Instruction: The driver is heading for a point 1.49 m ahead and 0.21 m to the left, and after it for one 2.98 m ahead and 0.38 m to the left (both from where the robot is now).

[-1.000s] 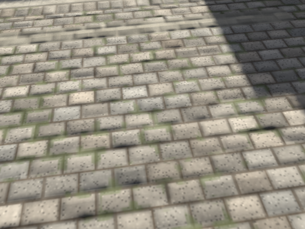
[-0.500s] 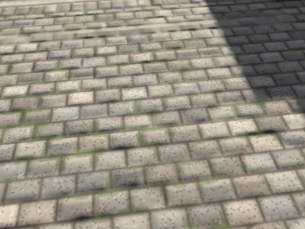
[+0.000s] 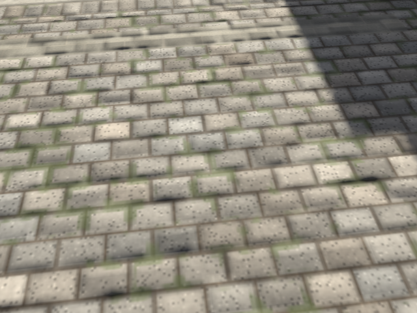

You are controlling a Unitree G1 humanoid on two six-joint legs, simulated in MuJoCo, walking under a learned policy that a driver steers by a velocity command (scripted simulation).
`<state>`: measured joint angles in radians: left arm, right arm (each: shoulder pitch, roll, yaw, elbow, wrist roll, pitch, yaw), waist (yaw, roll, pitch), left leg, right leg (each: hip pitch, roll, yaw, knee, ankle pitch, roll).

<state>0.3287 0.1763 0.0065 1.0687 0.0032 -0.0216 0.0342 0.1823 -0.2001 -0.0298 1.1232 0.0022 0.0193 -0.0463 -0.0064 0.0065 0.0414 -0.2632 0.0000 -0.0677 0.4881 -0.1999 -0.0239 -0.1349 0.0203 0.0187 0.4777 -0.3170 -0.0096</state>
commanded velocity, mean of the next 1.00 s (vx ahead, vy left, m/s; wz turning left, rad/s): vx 0.00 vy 0.00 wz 0.00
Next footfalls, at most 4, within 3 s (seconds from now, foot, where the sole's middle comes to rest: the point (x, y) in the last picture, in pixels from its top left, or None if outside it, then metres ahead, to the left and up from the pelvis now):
2.64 right None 0.47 -0.11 -0.77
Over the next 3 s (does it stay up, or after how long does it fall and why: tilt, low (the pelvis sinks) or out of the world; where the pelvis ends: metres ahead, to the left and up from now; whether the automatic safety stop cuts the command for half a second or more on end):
stays up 0.48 -0.03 0.01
